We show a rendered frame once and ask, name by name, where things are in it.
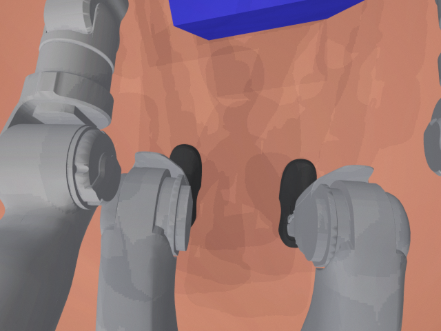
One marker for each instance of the robot right upper arm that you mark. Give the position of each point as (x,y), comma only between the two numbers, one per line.
(432,140)

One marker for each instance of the right robot shin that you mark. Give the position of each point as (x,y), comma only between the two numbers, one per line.
(350,173)

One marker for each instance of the left robot forearm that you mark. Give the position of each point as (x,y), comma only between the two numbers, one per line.
(77,54)

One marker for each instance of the robot left thigh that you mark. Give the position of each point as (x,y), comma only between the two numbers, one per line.
(137,267)

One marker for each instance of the carton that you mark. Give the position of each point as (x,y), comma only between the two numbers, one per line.
(215,19)

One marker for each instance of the robot left upper arm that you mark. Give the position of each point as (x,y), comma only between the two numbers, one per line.
(52,179)

